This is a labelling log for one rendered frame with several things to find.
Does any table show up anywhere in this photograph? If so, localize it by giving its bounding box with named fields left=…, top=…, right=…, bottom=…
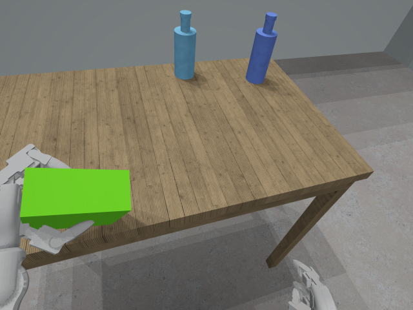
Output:
left=0, top=58, right=374, bottom=270

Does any sponge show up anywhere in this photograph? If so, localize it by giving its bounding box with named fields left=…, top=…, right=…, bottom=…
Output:
left=20, top=167, right=131, bottom=229

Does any robot left forearm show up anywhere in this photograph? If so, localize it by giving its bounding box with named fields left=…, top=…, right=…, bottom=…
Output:
left=0, top=247, right=29, bottom=310

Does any right robot hand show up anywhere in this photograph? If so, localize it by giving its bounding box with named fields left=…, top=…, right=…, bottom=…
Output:
left=288, top=260, right=337, bottom=310

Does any left robot hand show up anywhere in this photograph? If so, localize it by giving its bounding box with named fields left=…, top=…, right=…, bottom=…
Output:
left=0, top=144, right=95, bottom=255

